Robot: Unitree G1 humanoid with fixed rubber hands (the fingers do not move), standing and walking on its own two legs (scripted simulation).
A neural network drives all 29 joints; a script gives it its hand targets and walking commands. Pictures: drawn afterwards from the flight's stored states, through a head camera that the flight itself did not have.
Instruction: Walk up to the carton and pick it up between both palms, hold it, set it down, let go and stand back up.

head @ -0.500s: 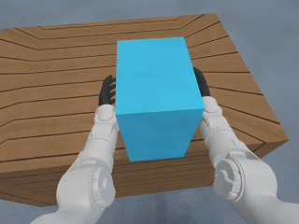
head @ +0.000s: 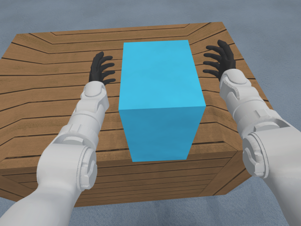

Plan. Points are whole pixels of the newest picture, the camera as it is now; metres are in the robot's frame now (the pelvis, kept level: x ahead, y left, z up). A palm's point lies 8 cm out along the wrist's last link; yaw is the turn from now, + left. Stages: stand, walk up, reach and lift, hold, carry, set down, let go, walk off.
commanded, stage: set down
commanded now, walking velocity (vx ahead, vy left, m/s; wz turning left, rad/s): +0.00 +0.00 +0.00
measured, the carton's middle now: (157, 106) +0.44 +0.05 +0.06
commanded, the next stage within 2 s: none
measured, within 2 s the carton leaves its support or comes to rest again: neither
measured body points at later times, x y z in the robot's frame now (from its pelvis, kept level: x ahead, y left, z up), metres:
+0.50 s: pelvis -0.01 -0.01 +0.01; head +0.05 +0.01 +0.45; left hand +0.47 +0.23 +0.20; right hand +0.51 -0.12 +0.20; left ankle +0.02 +0.12 -0.73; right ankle +0.00 -0.10 -0.73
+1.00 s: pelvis -0.01 -0.02 +0.01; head +0.04 -0.01 +0.46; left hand +0.41 +0.22 +0.13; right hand +0.46 -0.12 +0.14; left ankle +0.02 +0.12 -0.73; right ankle +0.00 -0.10 -0.73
